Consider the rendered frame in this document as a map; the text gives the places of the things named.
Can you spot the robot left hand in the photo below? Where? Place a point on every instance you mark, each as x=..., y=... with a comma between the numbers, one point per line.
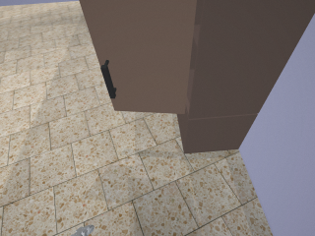
x=84, y=231

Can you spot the handle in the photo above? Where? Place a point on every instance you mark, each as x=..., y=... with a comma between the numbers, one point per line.
x=108, y=81

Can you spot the cupboard door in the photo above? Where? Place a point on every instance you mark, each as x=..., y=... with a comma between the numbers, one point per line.
x=148, y=44

